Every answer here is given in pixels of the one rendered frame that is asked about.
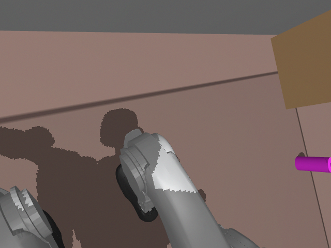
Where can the right robot foot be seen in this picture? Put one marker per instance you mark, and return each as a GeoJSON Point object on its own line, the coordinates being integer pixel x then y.
{"type": "Point", "coordinates": [130, 195]}

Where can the left robot foot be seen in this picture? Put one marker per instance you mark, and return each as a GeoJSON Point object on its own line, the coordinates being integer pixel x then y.
{"type": "Point", "coordinates": [56, 232]}

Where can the right robot hand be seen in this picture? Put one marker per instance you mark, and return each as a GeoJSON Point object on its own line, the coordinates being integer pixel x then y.
{"type": "Point", "coordinates": [237, 240]}

